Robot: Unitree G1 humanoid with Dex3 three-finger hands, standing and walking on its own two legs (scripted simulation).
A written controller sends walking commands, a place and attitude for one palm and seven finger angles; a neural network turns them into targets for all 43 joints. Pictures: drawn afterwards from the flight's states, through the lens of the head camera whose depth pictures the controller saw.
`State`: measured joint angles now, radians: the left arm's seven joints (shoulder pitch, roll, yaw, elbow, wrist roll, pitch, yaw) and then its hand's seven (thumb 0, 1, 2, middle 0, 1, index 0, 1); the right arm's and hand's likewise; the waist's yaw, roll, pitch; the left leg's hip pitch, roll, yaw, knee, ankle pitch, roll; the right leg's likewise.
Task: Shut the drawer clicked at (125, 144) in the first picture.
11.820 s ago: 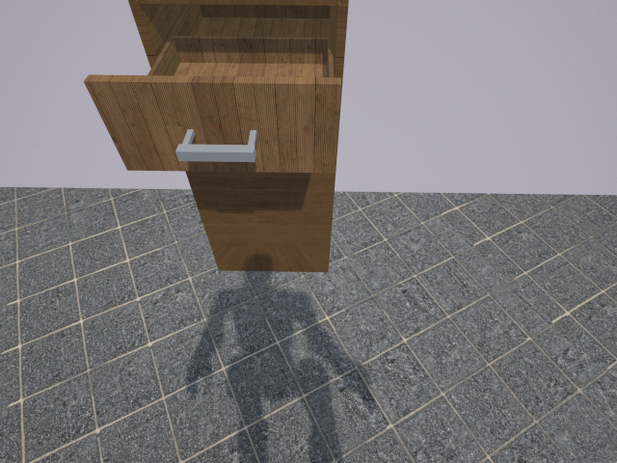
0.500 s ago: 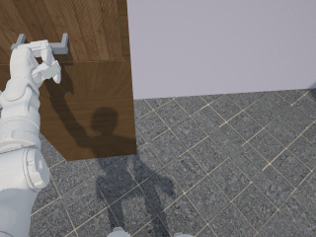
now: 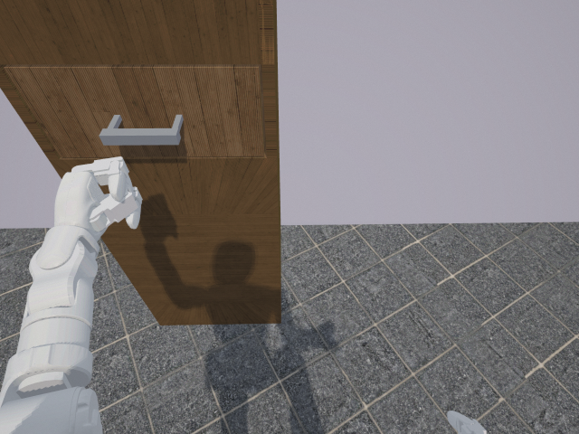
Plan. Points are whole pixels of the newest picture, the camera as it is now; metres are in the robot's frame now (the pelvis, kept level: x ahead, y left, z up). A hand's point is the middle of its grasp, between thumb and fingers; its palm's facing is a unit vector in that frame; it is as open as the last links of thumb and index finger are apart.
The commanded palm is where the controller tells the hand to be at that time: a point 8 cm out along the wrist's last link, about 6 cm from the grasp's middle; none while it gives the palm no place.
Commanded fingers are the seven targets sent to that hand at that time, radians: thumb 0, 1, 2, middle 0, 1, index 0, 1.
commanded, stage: draw the hand back to the body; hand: left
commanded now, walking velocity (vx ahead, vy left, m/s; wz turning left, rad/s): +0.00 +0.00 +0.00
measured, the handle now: (144, 128) +0.56 +0.25 +0.12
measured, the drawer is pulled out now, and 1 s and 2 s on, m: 0.00 0.00 0.00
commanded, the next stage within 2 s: step back with the hand held close in 1.06 s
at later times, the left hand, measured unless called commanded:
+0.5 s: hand (72, 276) +0.26 +0.23 +0.15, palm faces +0.36 -0.90 -0.25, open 3.3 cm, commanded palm +0.21 +0.27 +0.17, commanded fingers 0.00 0.90 0.90 -1.40 -1.60 -1.40 -1.60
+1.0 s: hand (9, 367) +0.16 +0.23 +0.18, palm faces +0.42 -0.82 -0.40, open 3.3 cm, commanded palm +0.12 +0.27 +0.20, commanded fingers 0.00 0.90 0.90 -1.40 -1.60 -1.40 -1.60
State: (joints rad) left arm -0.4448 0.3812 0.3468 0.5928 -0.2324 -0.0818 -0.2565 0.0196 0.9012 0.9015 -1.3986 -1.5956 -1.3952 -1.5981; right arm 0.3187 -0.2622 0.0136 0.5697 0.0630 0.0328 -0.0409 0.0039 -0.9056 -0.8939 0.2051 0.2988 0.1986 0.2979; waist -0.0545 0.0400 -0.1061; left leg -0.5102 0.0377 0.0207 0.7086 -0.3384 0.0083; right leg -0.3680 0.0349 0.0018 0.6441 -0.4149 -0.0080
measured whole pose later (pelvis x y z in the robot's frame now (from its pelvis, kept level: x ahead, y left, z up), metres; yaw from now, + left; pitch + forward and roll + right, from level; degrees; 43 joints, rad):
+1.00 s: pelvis +0.00 -0.01 +0.02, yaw +1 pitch -4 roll +0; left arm 0.55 0.32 0.28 -0.45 -0.08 -0.11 0.09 0.02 0.89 0.90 -1.40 -1.59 -1.40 -1.60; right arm 0.19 -0.23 0.01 0.61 0.00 -0.06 -0.08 0.01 -0.90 -0.89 0.20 0.30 0.20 0.30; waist 0.07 0.08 0.00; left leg -0.15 0.02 0.01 0.43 -0.22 0.00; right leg 0.00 0.02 -0.01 0.36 -0.30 -0.02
